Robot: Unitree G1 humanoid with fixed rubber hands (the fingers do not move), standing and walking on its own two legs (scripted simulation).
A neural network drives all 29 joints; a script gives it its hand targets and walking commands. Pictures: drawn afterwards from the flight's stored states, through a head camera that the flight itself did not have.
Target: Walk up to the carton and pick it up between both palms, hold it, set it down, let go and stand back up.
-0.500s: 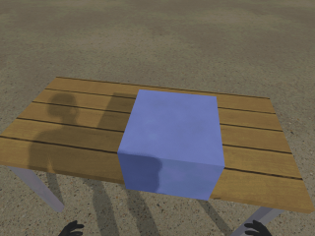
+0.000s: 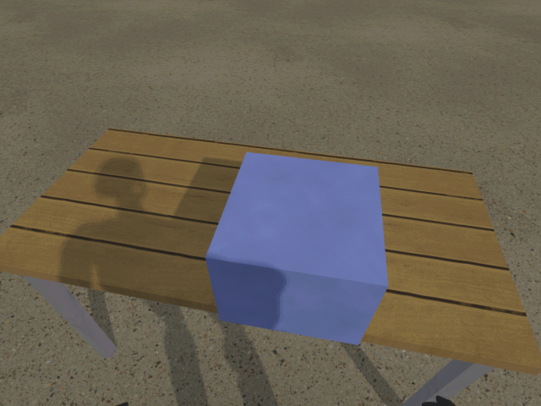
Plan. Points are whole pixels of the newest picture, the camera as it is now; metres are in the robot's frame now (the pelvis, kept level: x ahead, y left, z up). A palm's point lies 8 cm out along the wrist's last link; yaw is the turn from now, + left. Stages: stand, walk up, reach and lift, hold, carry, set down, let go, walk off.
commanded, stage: reach and lift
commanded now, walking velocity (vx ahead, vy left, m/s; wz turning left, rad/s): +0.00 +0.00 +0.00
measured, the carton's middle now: (299, 243) +0.44 -0.03 -0.02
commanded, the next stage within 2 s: none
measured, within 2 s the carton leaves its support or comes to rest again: neither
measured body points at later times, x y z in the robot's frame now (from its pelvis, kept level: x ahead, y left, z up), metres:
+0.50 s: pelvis +0.02 +0.00 +0.02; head +0.02 +0.02 +0.47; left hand +0.21 +0.25 -0.06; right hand +0.18 -0.24 -0.05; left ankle +0.02 +0.13 -0.73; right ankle -0.01 -0.12 -0.73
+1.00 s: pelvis +0.02 +0.01 +0.02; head +0.00 +0.02 +0.47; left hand +0.22 +0.23 -0.03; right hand +0.17 -0.24 -0.03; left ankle +0.02 +0.13 -0.73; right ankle -0.01 -0.12 -0.73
